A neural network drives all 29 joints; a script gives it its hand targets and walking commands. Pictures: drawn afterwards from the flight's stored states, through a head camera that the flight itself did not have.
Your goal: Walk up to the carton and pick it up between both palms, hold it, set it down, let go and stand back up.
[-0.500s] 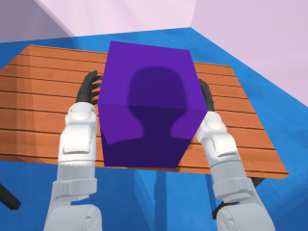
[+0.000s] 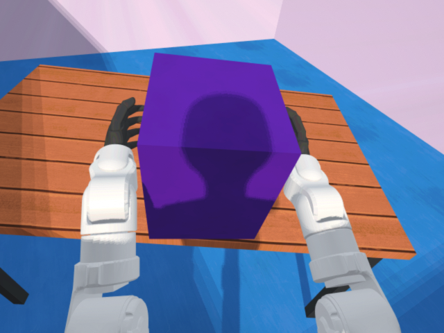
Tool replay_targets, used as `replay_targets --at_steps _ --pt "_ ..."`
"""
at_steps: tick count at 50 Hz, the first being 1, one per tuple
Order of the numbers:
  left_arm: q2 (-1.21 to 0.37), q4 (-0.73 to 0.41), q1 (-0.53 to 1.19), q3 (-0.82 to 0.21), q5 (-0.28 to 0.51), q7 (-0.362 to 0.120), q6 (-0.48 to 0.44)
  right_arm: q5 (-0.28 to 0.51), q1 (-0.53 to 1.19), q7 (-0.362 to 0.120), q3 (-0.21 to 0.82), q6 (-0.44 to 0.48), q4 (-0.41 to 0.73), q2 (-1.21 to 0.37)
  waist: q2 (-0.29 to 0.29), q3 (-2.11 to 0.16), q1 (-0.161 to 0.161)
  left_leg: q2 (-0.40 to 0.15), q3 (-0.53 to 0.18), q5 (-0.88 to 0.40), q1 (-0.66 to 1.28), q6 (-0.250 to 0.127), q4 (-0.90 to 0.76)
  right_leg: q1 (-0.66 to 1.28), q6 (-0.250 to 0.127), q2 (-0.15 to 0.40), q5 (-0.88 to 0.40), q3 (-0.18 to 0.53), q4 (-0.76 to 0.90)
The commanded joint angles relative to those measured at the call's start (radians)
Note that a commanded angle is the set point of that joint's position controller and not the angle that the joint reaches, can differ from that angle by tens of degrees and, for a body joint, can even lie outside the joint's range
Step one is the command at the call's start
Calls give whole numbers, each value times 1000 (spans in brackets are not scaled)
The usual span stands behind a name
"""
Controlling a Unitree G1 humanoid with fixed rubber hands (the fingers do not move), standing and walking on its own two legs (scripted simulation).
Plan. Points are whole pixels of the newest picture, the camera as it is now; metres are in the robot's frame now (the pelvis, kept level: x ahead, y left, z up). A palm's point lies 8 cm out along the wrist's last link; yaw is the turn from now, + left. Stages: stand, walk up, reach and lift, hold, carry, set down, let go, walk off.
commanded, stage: hold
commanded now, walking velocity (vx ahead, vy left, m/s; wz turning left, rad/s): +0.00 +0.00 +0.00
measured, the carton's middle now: (208, 154) +0.39 +0.00 +0.14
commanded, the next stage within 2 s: none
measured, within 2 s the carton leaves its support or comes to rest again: neither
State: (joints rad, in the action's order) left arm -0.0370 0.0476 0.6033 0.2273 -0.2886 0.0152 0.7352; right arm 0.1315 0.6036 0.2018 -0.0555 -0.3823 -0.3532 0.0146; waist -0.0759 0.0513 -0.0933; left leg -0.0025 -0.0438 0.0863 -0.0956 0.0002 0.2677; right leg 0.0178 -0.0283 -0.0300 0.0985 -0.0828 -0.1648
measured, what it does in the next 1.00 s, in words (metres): stands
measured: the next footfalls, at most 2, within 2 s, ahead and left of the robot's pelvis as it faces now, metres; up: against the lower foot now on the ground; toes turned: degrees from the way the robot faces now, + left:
none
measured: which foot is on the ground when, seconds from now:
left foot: down 0.00-1.00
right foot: down 0.00-1.00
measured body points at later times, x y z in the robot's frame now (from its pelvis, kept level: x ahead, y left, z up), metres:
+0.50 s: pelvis -0.01 +0.00 +0.00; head -0.02 +0.04 +0.45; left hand +0.38 +0.15 +0.19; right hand +0.37 -0.14 +0.19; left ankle +0.04 +0.12 -0.75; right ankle +0.00 -0.10 -0.75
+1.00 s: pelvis +0.00 +0.00 +0.00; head -0.02 +0.04 +0.45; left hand +0.37 +0.16 +0.20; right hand +0.37 -0.14 +0.20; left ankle +0.04 +0.12 -0.75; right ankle +0.00 -0.10 -0.75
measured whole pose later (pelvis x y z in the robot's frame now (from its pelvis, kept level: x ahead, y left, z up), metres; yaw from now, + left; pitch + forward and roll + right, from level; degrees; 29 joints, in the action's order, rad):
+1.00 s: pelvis +0.00 +0.00 +0.00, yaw +0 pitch -6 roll -1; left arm -0.04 -0.11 0.57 0.23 -0.29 -0.01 0.87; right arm 0.24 0.61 0.26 0.01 -0.48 -0.26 0.05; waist -0.08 0.03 -0.08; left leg 0.00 -0.04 0.09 -0.07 0.00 0.27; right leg 0.04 -0.03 -0.03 0.10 -0.08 -0.16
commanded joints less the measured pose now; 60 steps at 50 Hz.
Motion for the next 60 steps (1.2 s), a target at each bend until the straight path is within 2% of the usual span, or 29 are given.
replay_targets --at_steps 1,3,4,7,9,10,11,13,16,18,21,23,24,26,28,31,35,38,40,45,47,49,54,55,56,58,60 --pt "-430 -232 552 -459 158 -147 -71 85 686 -35 321 81 363 -358 87 -580 -14 28 21 -290 282 17 36 119 66 -14 -370 -16 -29" --pt "-430 -234 527 -459 149 -159 -67 94 659 -22 336 70 374 -368 92 -578 -12 34 17 -316 284 18 35 136 70 -11 -411 -10 -25" --pt "-419 -228 516 -451 144 -163 -60 92 656 -20 332 61 360 -352 106 -543 -11 37 15 -302 274 21 31 122 67 -9 -387 -14 -20" --pt "-404 -252 548 -440 140 -164 -49 110 651 -24 342 47 320 -350 102 -476 0 34 21 -222 255 18 11 96 67 -6 -299 -15 -11" --pt "-402 -251 559 -440 144 -161 -42 120 677 -26 342 48 333 -339 81 -472 3 28 23 -208 257 17 6 89 68 -10 -264 -21 -13" --pt "-407 -253 549 -451 151 -161 -40 117 677 -24 343 51 359 -339 80 -478 -7 28 24 -204 260 21 8 90 65 -13 -260 -20 -9" --pt "-407 -261 545 -464 158 -160 -41 125 681 -24 342 50 368 -332 99 -497 -10 25 23 -216 280 26 14 79 60 -16 -255 -25 -12" --pt "-416 -274 575 -470 167 -158 -41 126 687 -22 345 46 365 -348 99 -509 -9 25 27 -210 290 24 18 61 61 -15 -244 -18 -7" --pt "-412 -240 585 -451 160 -154 -36 113 693 -25 320 33 316 -339 90 -469 -5 23 32 -128 251 25 2 39 58 -16 -150 -25 2" --pt "-419 -214 605 -447 149 -147 -23 97 724 -34 296 30 289 -328 109 -433 -2 18 35 -79 223 27 -5 10 51 -19 -80 -37 7" --pt "-424 -235 650 -458 160 -135 -15 92 752 -48 257 29 280 -318 135 -464 -16 18 38 -41 227 32 -4 -11 43 -21 -30 -36 4" --pt "-430 -238 646 -469 172 -129 -13 98 769 -50 258 31 307 -310 135 -508 -22 17 36 -68 242 31 7 -5 43 -20 -55 -29 2" --pt "-426 -241 656 -453 168 -129 -14 97 781 -51 269 26 311 -325 114 -526 -11 17 36 -76 246 23 11 7 49 -19 -67 -29 1" --pt "-421 -230 635 -444 155 -133 -10 95 754 -46 270 17 300 -335 115 -524 -7 25 37 -117 254 15 13 28 58 -18 -116 -28 1" --pt "-419 -220 599 -432 153 -141 2 103 738 -36 279 7 300 -329 101 -513 -5 24 30 -170 246 18 21 58 54 -14 -169 -22 1" --pt "-406 -216 573 -416 146 -161 16 121 721 -15 298 -11 305 -328 87 -491 -5 33 38 -179 225 13 17 84 64 -7 -214 -16 1" --pt "-421 -282 582 -428 145 -165 17 159 721 -5 344 -14 354 -349 102 -521 13 33 30 -239 249 13 23 95 64 -8 -266 -11 -13" --pt "-424 -339 573 -463 160 -161 17 183 706 3 372 -10 416 -352 99 -554 13 30 29 -300 295 19 35 86 63 -14 -296 -13 -16" --pt "-423 -364 580 -492 174 -159 15 176 696 6 372 -15 417 -344 113 -548 -2 29 29 -297 292 27 38 68 55 -16 -273 -13 -2" --pt "-414 -351 559 -484 165 -151 45 175 682 -1 345 -35 373 -317 134 -476 -1 20 29 -212 282 37 21 39 46 -14 -167 -14 10" --pt "-413 -328 571 -478 175 -151 52 173 703 -7 332 -39 368 -312 111 -444 2 15 28 -164 266 36 13 18 43 -14 -111 -18 17" --pt "-421 -313 595 -480 184 -148 49 168 722 -12 315 -35 354 -313 114 -445 -6 16 33 -105 237 37 3 14 44 -16 -67 -21 16" --pt "-431 -326 567 -472 173 -155 53 163 714 -1 319 -41 384 -313 110 -502 -12 21 26 -199 283 41 23 49 46 -21 -158 -19 15" --pt "-428 -328 576 -476 169 -157 55 170 701 1 325 -45 372 -317 122 -503 -12 21 30 -208 290 39 24 36 45 -16 -164 -11 13" --pt "-431 -340 576 -473 169 -159 53 169 699 3 334 -47 382 -324 112 -506 -6 24 30 -226 288 34 33 47 48 -17 -186 -13 11" --pt "-428 -352 566 -483 169 -159 54 181 694 4 343 -47 392 -327 126 -512 -3 24 28 -250 278 38 33 54 48 -13 -203 -10 7" --pt "-425 -357 562 -478 171 -161 54 179 684 6 342 -50 397 -330 107 -495 -8 23 30 -253 278 33 31 66 49 -12 -214 -6 12"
